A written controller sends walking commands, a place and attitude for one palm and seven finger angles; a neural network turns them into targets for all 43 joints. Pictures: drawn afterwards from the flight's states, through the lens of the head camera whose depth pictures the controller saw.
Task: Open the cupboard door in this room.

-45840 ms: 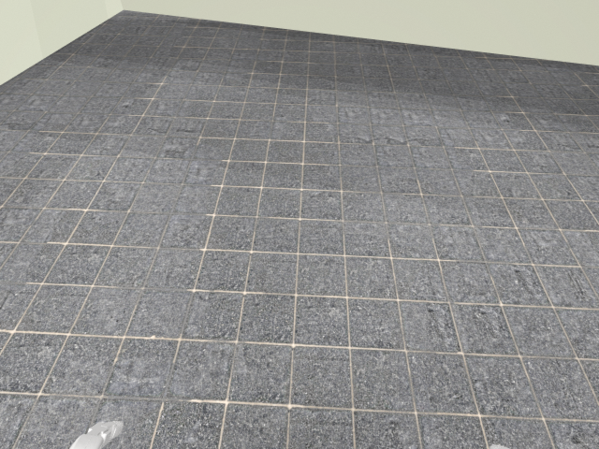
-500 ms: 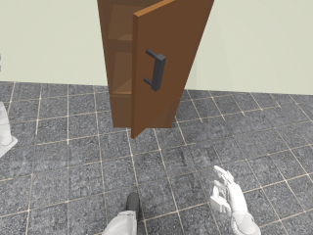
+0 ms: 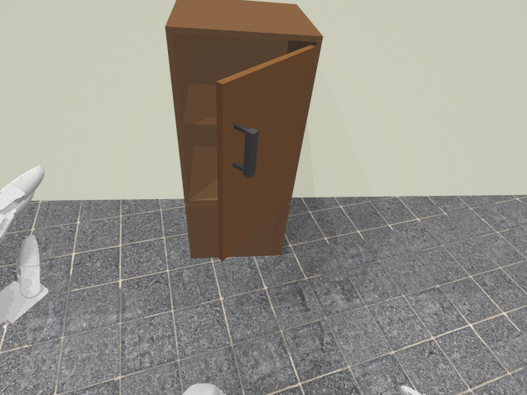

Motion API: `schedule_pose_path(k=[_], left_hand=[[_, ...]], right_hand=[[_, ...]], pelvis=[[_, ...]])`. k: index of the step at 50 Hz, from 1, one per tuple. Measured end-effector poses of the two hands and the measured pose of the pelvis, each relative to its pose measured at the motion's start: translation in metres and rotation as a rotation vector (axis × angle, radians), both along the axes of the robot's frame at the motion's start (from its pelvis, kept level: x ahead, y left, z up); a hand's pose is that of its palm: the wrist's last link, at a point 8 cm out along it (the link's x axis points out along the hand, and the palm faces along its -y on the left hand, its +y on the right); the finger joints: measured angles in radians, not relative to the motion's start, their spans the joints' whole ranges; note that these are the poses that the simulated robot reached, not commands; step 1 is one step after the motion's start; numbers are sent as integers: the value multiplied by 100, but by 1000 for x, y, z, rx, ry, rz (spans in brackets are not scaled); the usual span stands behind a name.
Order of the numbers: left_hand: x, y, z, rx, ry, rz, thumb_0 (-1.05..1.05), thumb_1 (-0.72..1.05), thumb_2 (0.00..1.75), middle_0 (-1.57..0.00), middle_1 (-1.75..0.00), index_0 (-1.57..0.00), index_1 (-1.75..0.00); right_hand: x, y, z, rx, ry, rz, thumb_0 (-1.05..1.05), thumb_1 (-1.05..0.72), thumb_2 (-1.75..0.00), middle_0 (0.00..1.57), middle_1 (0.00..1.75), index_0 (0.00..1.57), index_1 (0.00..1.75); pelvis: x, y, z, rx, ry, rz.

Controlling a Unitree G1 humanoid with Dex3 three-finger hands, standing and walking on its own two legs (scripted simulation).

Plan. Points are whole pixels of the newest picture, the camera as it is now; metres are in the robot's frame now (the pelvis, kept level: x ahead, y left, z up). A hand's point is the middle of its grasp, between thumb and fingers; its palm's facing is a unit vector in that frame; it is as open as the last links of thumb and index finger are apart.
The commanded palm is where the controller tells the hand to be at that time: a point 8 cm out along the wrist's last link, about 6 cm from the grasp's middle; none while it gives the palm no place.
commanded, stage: stop stepping back and stand still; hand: left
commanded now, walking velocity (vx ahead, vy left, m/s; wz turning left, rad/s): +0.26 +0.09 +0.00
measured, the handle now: (243, 150) +0.65 +0.08 +0.04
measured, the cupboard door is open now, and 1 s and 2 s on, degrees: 47 47 47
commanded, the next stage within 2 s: let the arm hang, fingers relaxed in 0.36 s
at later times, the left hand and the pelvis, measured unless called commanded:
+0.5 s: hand (26, 269) +0.19 +0.28 +0.18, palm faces +0.43 -0.68 -0.59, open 7.4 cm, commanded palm none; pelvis +0.00 +0.01 -0.01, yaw +4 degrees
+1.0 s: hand out of the picture +0.00 +0.21 -0.16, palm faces +0.14 -0.97 -0.21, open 7.1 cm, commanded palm none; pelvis +0.00 +0.02 +0.01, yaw +6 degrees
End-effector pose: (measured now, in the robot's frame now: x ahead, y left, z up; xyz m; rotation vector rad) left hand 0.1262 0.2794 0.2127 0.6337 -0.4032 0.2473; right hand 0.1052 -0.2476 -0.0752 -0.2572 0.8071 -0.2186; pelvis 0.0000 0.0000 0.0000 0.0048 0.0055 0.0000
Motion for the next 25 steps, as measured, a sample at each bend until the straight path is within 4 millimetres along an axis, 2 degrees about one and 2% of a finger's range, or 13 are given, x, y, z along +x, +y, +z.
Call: schedule_pose_path(k=[4,6,8,10,13,15,18,23,24,25], left_hand=[[-5,42,11,-23,-72,185,1,88,90,-23,-30,-23,-30],[-1,60,4,-85,-83,262,1,89,90,-22,-30,-22,-30],[5,69,-11,-154,-67,293,1,89,90,-22,-30,-22,-30],[11,68,-29,-203,-19,281,1,90,90,-21,-30,-21,-30],[17,53,-44,-212,65,218,1,90,90,-21,-30,-21,-30],[18,41,-41,-177,88,168,2,90,90,-21,-30,-21,-30],[17,26,-22,-87,68,122,2,89,90,-22,-30,-21,-30],[16,20,8,56,26,161,1,89,90,-22,-30,-22,-30],[19,23,3,58,52,180,1,89,90,-22,-30,-22,-30],[26,28,-11,36,117,205,1,89,90,-22,-30,-22,-30]], right_hand=[[2,2,5,-25,-5,20,2,-90,-90,20,30,20,30],[8,6,3,-37,-31,36,2,-90,-90,20,30,20,30],[15,12,0,-48,-68,52,2,-90,-90,20,30,20,30],[22,21,-3,-32,-98,44,2,-90,-90,20,30,20,30],[27,39,-1,22,-125,46,2,-90,-90,20,30,20,30],[29,51,0,58,-127,68,2,-90,-90,20,30,20,30],[32,62,-4,109,-115,106,1,-90,-90,20,30,20,30],[43,58,-26,162,-55,133,1,-90,-90,20,30,20,31],[45,54,-30,172,-35,144,1,-90,-90,20,30,20,31],[47,50,-35,178,-3,160,1,-90,-90,20,30,20,31]], pelvis=[[-7,7,8,17,27,10],[-11,14,6,20,22,27],[-13,25,0,1,18,40],[-16,31,-5,10,4,46],[-16,31,-5,31,-14,36],[-15,26,-4,34,-17,40],[-11,18,-3,31,-17,40],[-3,7,-7,4,-15,49],[-2,7,-6,6,-8,60],[-2,7,-5,13,-1,74]])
